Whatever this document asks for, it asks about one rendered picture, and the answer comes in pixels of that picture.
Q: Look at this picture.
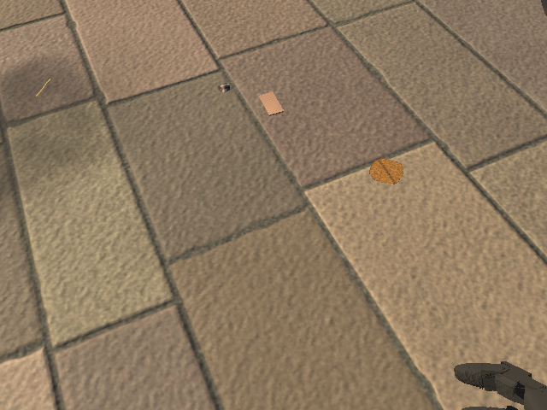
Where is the right robot hand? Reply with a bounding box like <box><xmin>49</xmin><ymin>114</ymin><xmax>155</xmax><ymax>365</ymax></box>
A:
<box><xmin>454</xmin><ymin>361</ymin><xmax>547</xmax><ymax>410</ymax></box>

